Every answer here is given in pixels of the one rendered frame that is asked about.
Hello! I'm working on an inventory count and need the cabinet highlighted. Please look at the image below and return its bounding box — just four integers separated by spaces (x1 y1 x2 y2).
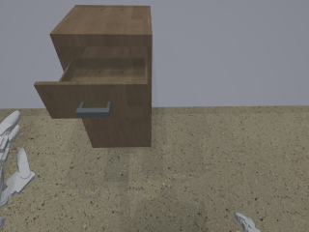
49 5 153 148

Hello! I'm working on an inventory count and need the handle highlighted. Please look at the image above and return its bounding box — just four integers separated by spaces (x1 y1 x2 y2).
75 101 111 118

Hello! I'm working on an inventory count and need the drawer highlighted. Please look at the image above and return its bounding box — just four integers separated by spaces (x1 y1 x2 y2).
34 57 148 119

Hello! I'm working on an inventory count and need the robot right hand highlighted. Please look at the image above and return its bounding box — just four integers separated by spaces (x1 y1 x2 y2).
235 213 261 232

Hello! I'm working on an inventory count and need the robot left hand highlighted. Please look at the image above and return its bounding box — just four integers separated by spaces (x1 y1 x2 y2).
0 110 35 210

